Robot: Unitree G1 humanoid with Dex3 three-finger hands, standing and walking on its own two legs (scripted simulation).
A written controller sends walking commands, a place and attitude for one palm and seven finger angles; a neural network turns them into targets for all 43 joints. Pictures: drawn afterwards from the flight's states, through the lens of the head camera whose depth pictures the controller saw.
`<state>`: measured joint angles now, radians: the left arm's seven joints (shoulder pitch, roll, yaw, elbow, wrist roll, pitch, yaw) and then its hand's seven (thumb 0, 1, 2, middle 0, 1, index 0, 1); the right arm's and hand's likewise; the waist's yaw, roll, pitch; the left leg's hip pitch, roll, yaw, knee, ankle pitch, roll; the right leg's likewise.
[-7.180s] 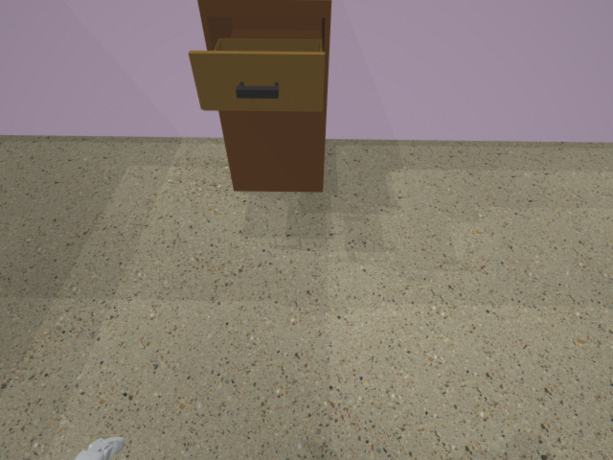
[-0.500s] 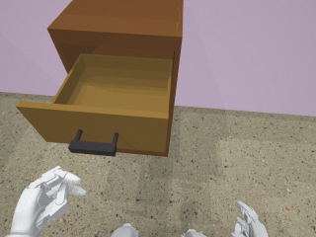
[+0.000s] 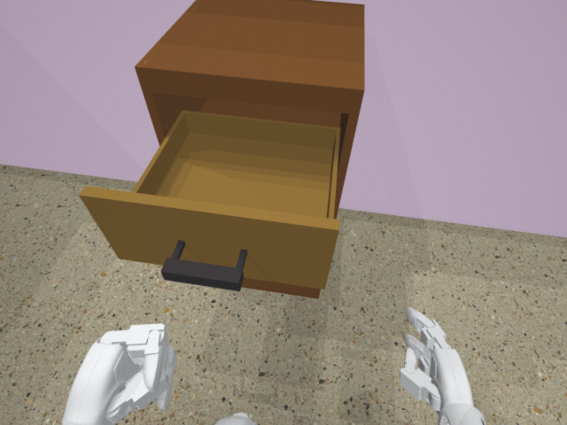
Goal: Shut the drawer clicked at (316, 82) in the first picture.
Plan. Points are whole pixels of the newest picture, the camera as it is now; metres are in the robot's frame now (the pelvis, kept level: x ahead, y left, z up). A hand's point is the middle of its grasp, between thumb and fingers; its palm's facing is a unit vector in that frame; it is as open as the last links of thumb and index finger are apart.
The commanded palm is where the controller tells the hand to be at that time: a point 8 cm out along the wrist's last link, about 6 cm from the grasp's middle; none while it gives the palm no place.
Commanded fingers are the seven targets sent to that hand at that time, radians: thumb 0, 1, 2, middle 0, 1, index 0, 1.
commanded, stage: raise the hand and make a fist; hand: left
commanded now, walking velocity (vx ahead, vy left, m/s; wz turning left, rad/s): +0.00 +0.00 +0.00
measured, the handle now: (207, 262) +0.36 +0.16 -0.01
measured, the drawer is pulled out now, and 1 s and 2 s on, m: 0.29 0.29 0.29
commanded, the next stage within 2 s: bring the fist close to the handle in 0.56 s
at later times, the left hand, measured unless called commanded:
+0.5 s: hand (164, 364) +0.18 +0.15 +0.09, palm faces -0.02 -0.99 -0.10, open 3.2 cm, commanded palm +0.14 +0.20 +0.10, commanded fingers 0.00 0.90 0.90 -1.40 -1.60 -1.40 -1.60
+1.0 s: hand (182, 359) +0.19 +0.14 +0.05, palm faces -0.07 -1.00 -0.07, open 3.2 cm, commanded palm +0.17 +0.20 +0.06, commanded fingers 0.00 0.90 0.90 -1.40 -1.60 -1.40 -1.60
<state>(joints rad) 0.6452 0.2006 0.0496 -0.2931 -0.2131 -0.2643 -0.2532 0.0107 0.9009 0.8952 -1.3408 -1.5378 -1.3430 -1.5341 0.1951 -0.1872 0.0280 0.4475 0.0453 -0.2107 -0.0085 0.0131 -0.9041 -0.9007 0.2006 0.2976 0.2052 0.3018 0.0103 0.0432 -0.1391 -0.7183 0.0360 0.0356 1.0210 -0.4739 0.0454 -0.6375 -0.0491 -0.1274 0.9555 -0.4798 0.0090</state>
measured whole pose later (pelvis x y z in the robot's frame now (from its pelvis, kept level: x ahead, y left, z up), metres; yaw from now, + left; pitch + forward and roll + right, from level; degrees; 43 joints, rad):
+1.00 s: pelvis +0.01 -0.04 +0.00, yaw +1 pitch +12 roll -1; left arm 0.53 0.23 0.16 -0.09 -0.27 -0.38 -0.34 0.01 0.90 0.89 -1.40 -1.60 -1.40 -1.60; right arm 0.21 -0.23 0.00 0.54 0.04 -0.22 -0.04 0.01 -0.90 -0.90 0.20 0.30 0.20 0.30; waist -0.01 0.04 -0.11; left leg -0.73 0.06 0.01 1.00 -0.47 -0.01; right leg -0.67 -0.02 -0.15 0.97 -0.51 -0.05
